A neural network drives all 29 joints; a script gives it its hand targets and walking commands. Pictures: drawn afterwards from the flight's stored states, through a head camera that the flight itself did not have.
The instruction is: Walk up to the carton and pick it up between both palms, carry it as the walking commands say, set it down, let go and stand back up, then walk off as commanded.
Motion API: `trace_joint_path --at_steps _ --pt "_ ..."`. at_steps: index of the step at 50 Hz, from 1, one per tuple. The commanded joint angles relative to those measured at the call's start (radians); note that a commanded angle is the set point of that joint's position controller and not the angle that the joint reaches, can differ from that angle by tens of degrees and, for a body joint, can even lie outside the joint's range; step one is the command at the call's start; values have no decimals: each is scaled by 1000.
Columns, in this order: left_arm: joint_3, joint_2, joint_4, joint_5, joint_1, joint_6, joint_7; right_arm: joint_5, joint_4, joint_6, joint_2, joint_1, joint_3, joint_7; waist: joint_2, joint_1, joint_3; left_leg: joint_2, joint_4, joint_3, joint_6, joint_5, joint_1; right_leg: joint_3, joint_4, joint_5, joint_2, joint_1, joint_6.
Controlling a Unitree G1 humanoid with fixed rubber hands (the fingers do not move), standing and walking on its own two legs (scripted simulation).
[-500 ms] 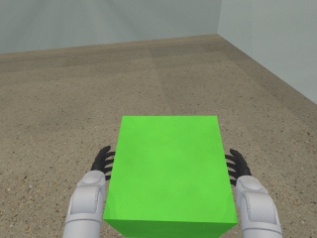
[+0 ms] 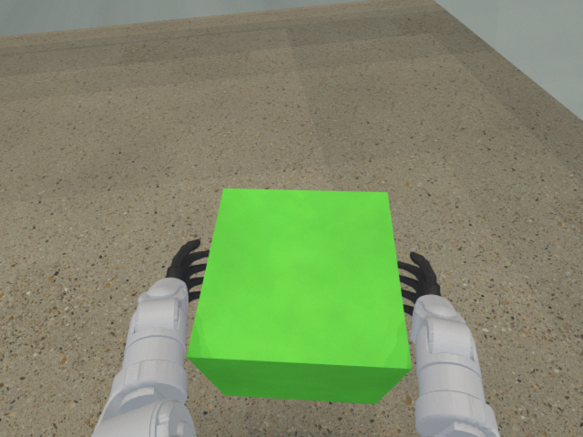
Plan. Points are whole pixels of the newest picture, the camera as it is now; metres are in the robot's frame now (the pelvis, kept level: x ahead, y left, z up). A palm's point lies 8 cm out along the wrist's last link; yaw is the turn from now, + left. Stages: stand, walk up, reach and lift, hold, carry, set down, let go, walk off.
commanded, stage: set down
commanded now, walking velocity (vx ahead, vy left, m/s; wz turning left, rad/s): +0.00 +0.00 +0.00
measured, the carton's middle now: (301, 299) +0.37 +0.00 -0.08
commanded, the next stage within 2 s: none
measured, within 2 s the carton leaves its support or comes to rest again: neither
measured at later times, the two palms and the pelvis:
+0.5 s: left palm (196, 307) +0.38 +0.19 -0.11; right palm (398, 324) +0.33 -0.16 -0.11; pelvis +0.02 +0.06 -0.03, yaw -1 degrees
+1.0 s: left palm (215, 316) +0.40 +0.18 -0.19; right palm (394, 329) +0.37 -0.18 -0.20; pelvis -0.02 +0.03 -0.11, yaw +1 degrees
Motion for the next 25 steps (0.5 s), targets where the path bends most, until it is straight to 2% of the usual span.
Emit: trace_joint_path --at_steps 1,2,4,6,7,10,13,14,16,18,20,22,25 --pt "-301 -729 50 -109 -321 -46 -229 161 33 -52 777 -464 462 214 -120 42 -247 -87 -116 82 57 23 -366 130 -66 -54 -23 411 61" --pt "-305 -725 34 -111 -310 -57 -221 166 23 -67 773 -453 473 213 -124 48 -250 -86 -114 77 55 44 -385 131 -53 5 -24 405 59" --pt "-337 -739 8 -127 -289 -82 -201 172 -1 -103 744 -438 496 209 -118 39 -286 -81 -103 63 45 92 -395 112 -14 121 -21 377 51" --pt "-393 -757 -17 -151 -284 -110 -178 173 -13 -144 707 -413 501 207 -78 10 -342 -77 -79 56 26 166 -380 82 27 216 -10 315 38" --pt "-431 -774 -36 -167 -290 -129 -168 173 -9 -168 686 -396 501 208 -44 -5 -377 -79 -60 56 13 209 -379 72 51 255 -6 282 28" --pt "-545 -822 -100 -231 -319 -196 -144 197 -21 -244 673 -379 556 214 4 -25 -541 -85 -4 63 -23 356 -391 47 111 395 13 219 15" --pt "-664 -848 -177 -299 -363 -257 -126 231 -61 -302 692 -383 636 222 12 -38 -749 -95 62 64 -53 493 -440 40 193 568 33 189 16" --pt "-707 -863 -203 -317 -375 -271 -117 234 -72 -316 695 -371 648 224 21 -54 -804 -93 78 59 -61 558 -449 36 217 617 42 161 16" --pt "-751 -887 -224 -329 -361 -287 -97 226 -67 -332 678 -347 648 231 30 -71 -870 -86 104 47 -73 661 -446 27 249 633 60 85 16" --pt "-773 -919 -215 -319 -298 -287 -79 209 -47 -337 646 -285 624 243 69 -86 -901 -74 120 38 -84 771 -401 17 257 582 77 -25 15" --pt "-773 -952 -191 -299 -246 -276 -64 205 -49 -337 599 -267 615 267 92 -79 -903 -50 124 27 -96 816 -375 15 252 493 88 -125 5" --pt "-755 -972 -154 -273 -221 -260 -53 204 -59 -328 557 -286 609 299 88 -67 -861 -33 114 28 -105 754 -426 19 242 409 87 -178 -9" --pt "-696 -950 -112 -240 -253 -244 -46 200 -67 -309 533 -375 596 337 43 -41 -773 -45 107 48 -94 539 -580 19 252 317 66 -210 -7"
